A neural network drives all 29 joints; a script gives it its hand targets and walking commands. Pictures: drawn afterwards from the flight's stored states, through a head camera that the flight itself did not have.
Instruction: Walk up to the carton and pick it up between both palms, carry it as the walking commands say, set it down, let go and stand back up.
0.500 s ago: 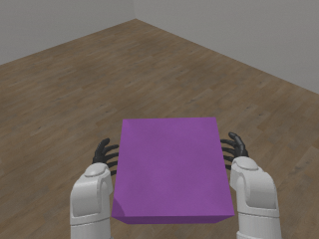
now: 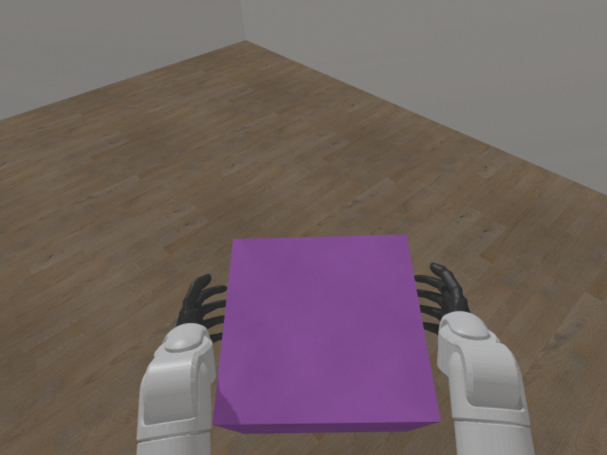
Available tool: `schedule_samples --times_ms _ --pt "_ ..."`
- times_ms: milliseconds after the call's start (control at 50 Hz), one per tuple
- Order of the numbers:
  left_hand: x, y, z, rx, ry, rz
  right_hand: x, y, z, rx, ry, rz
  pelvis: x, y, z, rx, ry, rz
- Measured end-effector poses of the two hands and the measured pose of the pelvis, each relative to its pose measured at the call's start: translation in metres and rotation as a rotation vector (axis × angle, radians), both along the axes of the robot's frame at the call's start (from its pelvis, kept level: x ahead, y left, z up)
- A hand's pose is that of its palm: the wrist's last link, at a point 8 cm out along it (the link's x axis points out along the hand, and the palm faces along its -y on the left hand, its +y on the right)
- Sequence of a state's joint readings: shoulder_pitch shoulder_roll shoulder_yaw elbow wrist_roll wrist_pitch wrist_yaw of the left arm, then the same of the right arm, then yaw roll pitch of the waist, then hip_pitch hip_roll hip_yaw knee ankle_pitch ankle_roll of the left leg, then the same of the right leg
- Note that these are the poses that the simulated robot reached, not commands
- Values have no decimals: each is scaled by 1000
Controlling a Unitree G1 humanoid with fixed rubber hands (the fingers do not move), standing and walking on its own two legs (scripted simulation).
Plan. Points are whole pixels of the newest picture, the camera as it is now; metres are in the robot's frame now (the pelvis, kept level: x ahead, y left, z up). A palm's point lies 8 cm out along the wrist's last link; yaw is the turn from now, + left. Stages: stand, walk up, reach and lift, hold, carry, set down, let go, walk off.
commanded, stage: carry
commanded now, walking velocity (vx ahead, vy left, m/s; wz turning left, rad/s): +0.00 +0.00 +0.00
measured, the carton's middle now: (321, 337) +0.31 -0.01 -0.02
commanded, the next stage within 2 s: none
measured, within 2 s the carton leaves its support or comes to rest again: neither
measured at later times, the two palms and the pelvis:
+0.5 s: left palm (211, 331) +0.31 +0.15 +0.02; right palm (444, 317) +0.31 -0.18 +0.02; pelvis +0.03 -0.01 -0.02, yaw +0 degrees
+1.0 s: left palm (208, 323) +0.31 +0.14 +0.04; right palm (447, 303) +0.32 -0.18 +0.04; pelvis +0.03 -0.01 -0.01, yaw +0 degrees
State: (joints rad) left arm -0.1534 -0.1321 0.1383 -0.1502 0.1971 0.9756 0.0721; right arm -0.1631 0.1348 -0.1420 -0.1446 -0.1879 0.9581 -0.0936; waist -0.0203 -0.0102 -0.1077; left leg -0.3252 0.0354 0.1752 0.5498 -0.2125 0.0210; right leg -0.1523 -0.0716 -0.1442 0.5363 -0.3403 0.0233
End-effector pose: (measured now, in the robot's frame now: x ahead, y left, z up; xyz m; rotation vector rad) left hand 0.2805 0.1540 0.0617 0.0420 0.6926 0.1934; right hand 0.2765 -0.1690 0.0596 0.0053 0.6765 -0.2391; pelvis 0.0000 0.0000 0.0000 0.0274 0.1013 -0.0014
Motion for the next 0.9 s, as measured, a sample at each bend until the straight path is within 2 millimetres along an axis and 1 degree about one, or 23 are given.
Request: schedule_samples --times_ms 40,140,240,300,360,400,460,500,520,560,600,640,680,720,820,900 --pt "2 -1 7 5 -3 6 4 -2 5 7 -4 11 3 -3 4 3 6 -9" --pt "10 -8 10 1 -7 -6 11 -9 4 0 -7 2 9 -7 4 11 1 -15" --pt "18 -8 -10 5 24 -18 20 -8 -10 -21 24 8 16 -7 -1 11 5 -10" --pt "17 -7 -12 5 17 4 22 -7 -13 -6 14 18 18 -9 -4 13 20 -15" --pt "19 -9 -17 9 24 4 25 -9 -23 -1 22 18 17 -11 -7 14 30 -18" --pt "20 -10 -21 0 12 0 26 -11 -27 -7 10 14 18 -11 -11 27 24 -14" --pt "25 -10 -35 2 17 -16 31 -11 -37 -16 13 11 23 -9 -19 39 12 -6" --pt "26 -9 -44 12 36 -21 31 -10 -44 -12 27 12 26 -8 -19 35 5 -5" --pt "24 -9 -42 9 37 -12 29 -9 -41 4 21 -2 27 -7 -19 25 0 -11" --pt "22 -10 -29 4 10 -2 23 -10 -32 28 -10 -17 30 -8 -18 7 -5 -24" --pt "27 -14 -26 13 14 -9 25 -14 -33 30 -4 -4 32 -12 -17 5 -16 -21" --pt "32 -19 -26 25 32 -31 27 -19 -37 19 16 -1 36 -15 -15 -6 -21 -9" --pt "37 -22 -31 38 47 -50 30 -23 -41 11 31 7 40 -18 -13 -4 -23 -9" --pt "40 -24 -31 39 30 -52 34 -25 -37 8 13 5 42 -19 -13 -2 -24 -5" --pt "40 -23 -20 25 -33 -30 42 -24 -18 -1 -54 8 39 -21 -9 0 -18 -7" --pt "36 -18 -23 18 -10 -28 43 -19 -18 -21 -32 28 39 -19 -5 -1 -20 -8"
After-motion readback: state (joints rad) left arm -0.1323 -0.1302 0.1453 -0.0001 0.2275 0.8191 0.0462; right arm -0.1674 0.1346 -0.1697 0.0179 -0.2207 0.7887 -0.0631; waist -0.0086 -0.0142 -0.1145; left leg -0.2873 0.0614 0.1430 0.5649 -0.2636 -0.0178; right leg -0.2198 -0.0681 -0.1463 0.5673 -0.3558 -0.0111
